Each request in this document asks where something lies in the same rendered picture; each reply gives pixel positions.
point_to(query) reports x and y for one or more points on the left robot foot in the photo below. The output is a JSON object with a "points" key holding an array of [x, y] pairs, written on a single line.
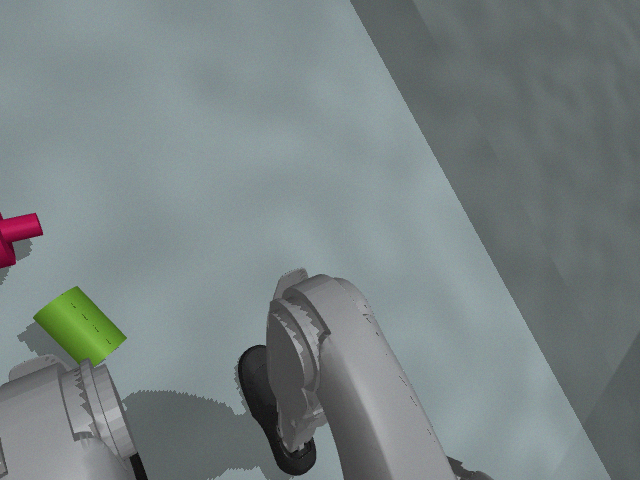
{"points": [[138, 468]]}

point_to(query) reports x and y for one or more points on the right robot hand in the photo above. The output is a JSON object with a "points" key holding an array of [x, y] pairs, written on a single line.
{"points": [[461, 472]]}

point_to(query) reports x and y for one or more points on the right robot foot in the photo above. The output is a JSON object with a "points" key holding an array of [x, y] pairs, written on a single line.
{"points": [[253, 377]]}

